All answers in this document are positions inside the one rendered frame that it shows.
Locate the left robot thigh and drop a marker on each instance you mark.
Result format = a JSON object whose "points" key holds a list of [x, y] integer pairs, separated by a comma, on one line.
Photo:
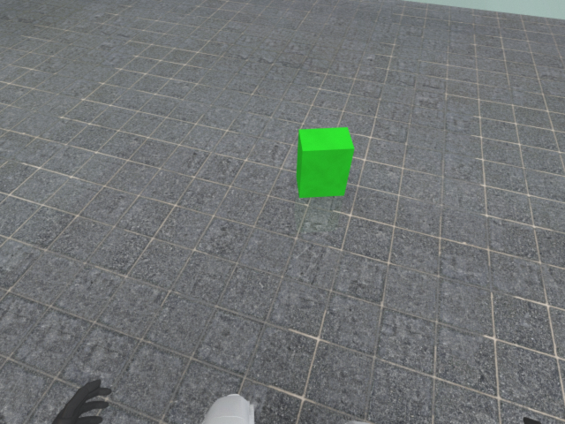
{"points": [[230, 410]]}

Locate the carton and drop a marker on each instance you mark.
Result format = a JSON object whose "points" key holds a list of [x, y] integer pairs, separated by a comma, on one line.
{"points": [[324, 159]]}

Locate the left robot hand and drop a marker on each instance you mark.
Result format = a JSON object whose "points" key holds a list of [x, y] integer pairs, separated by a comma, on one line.
{"points": [[76, 406]]}

